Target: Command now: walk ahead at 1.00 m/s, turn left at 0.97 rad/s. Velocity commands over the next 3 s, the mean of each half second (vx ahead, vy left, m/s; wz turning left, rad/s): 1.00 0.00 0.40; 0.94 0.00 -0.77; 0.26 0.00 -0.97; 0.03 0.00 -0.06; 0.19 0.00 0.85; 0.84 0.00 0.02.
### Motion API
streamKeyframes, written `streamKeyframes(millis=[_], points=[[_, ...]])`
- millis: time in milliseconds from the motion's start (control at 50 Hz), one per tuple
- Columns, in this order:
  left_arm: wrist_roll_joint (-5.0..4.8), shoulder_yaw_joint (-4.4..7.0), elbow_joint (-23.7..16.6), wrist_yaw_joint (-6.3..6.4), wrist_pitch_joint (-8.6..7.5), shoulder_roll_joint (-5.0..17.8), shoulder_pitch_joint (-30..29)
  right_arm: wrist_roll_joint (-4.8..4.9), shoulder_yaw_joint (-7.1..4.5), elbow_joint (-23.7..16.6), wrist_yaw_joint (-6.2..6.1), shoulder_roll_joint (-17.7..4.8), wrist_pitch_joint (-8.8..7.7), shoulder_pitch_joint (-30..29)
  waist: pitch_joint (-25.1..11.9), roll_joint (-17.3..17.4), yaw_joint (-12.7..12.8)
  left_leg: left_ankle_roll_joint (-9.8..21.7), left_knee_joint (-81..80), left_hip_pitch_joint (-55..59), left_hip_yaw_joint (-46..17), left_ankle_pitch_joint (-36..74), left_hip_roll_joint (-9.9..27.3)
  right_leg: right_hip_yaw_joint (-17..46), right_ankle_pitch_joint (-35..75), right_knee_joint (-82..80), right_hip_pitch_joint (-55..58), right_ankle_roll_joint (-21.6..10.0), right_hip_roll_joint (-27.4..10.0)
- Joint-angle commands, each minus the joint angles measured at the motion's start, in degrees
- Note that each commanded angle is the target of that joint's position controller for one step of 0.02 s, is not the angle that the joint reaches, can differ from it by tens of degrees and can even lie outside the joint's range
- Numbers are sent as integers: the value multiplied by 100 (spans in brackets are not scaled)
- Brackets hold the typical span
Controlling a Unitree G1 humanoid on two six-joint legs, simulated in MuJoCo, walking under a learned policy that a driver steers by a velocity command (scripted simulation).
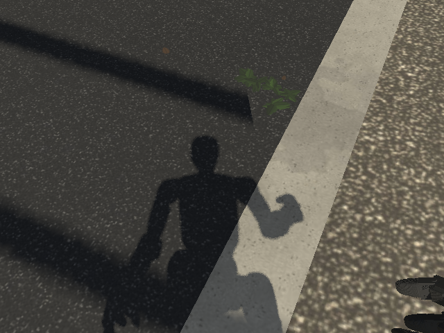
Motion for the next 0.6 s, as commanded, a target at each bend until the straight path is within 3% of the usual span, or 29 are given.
streamKeyframes(millis=[20,60,80,100,120,140,160,180,200,220,260,280,300,340,360,380,420,440,480,520,540,560,580,600], points=[[11,-1,-505,16,-204,530,-716,17,185,-414,122,177,-39,-267,709,-554,-560,242,-1143,1256,573,457,-253,-188,5575,-529,-1179,-180,-1117],[-4,86,-461,113,-101,847,-492,-22,129,-233,64,-22,-62,85,343,-756,-828,421,-1413,1936,818,142,-685,-234,7639,367,-603,-102,-1236],[19,133,-523,161,8,1001,-607,-4,40,-24,10,-238,-80,728,-81,-830,-1200,522,-1459,2708,763,-60,-872,-171,8060,1253,-563,-118,-1336],[35,165,-620,193,108,1120,-853,-8,-90,305,-55,-473,-99,1847,-581,-892,-1739,700,-1529,3923,541,-218,-988,-43,8286,2637,-900,-198,-1473],[73,170,-741,148,181,1096,-1055,29,-274,740,-190,-731,-127,3006,-1042,-613,-2126,905,-2002,5566,25,-331,-968,28,6706,4516,-1878,-249,-1322],[121,103,-861,24,184,659,-1173,212,-472,804,-365,-1085,-48,2716,-688,650,-1687,1096,-2379,6217,-1067,-670,-387,35,445,6779,-3509,-116,-123],[13,-2,-1557,43,94,442,-704,-21,-574,462,-378,-1785,59,2242,-1573,1192,-974,2289,-3005,7601,-4143,-471,970,1010,-1017,8485,-5438,123,235],[23,-38,-1727,39,-58,665,-1283,5,-584,334,-468,-1553,93,2535,-1800,75,-1332,2353,-4005,7405,-5067,-1631,1187,1862,-554,8224,-5851,70,19],[-7,-88,-1645,35,-117,611,-1319,22,-487,498,-541,-1112,28,2308,-775,-474,-1003,2029,-4479,6321,-4686,-1829,1208,1859,-190,7461,-5819,-39,-335],[35,-115,-1520,41,-77,537,-1275,13,-379,603,-576,-769,-86,2073,-226,-840,-613,1734,-4537,5210,-4073,-1405,1033,1763,-38,6807,-5309,-72,-604],[196,-180,-1266,-4,188,351,-945,5,-181,626,-614,-351,-347,1733,103,-937,-144,1467,-4631,3630,-3096,-551,671,1761,-192,6168,-4279,-21,-845],[192,-200,-1247,-54,293,240,-970,37,-127,719,-581,-244,-456,1798,203,-881,-78,1387,-4757,3159,-2745,-414,550,1746,-295,5798,-4050,15,-947],[151,-227,-1337,-107,339,124,-1230,55,-144,831,-543,-310,-545,1879,390,-747,-110,1317,-4942,2931,-2371,-303,444,1664,-56,5384,-4137,12,-1024],[30,-287,-1594,-170,335,-18,-2008,78,-170,958,-442,-360,-667,2039,707,-521,-341,1023,-5295,2864,-1609,132,154,1480,1017,4211,-4302,-153,-1096],[-23,-288,-1598,-207,319,-34,-2260,109,-147,1000,-392,-265,-708,2112,754,-561,-460,776,-5341,2968,-1118,657,-116,1312,1610,3701,-4197,-289,-992],[-81,-326,-1670,-261,293,-157,-2393,127,-157,989,-368,-336,-766,2127,674,-334,-518,629,-5491,2943,-922,804,-80,1257,2284,3093,-3854,-418,-928],[-169,-297,-1648,-337,265,-129,-2725,177,-136,1148,-378,-328,-851,2411,719,-458,-718,389,-5952,3439,-552,1519,88,1035,3160,2494,-3592,-657,-600],[-183,-288,-1659,-355,248,-122,-2772,147,-150,1195,-396,-434,-866,2431,727,-335,-706,281,-5988,3837,-412,1833,220,1057,3315,2219,-3594,-756,-514],[-127,-224,-1579,-369,223,28,-2785,99,-145,1288,-486,-530,-840,2568,489,-225,-683,29,-5565,4853,-41,3901,292,715,3082,1918,-3559,-887,-54],[-62,-135,-1424,-352,257,252,-2375,-36,-179,1292,-633,-737,-729,2551,-37,267,-379,-217,-4503,5589,172,6243,507,462,2207,1986,-3143,-1003,448],[-50,-55,-1212,-329,289,431,-1633,-134,-206,1258,-704,-827,-628,2399,-409,467,28,-295,-3429,5653,266,7005,627,427,1710,2097,-2524,-1100,674],[-62,65,-825,-286,322,646,-430,-214,-232,1166,-754,-900,-520,2121,-887,513,601,-338,-1883,5368,323,7133,662,519,1213,2142,-1523,-1238,780],[-23,220,-534,-210,358,895,709,-194,-239,1058,-767,-937,-485,1773,-1143,278,1265,-329,328,4287,445,5951,397,1041,693,1847,-257,-1517,534],[74,382,-470,-130,430,1461,531,-83,13,746,-606,90,-598,2153,-1198,-1606,407,-618,2851,1333,185,-959,-605,3507,310,1996,1554,-2347,-906]])
Next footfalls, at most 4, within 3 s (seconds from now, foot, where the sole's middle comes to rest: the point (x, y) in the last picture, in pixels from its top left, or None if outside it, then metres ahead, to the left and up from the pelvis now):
0.14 left None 0.31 0.04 -0.76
0.58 right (255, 242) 0.77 -0.02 -0.76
1.00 left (222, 141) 1.22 0.13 -0.76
1.42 right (295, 134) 1.28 -0.17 -0.76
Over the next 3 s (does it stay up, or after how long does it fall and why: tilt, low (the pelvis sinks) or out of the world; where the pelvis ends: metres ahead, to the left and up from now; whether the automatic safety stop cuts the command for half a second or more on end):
stays up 1.69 0.01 0.01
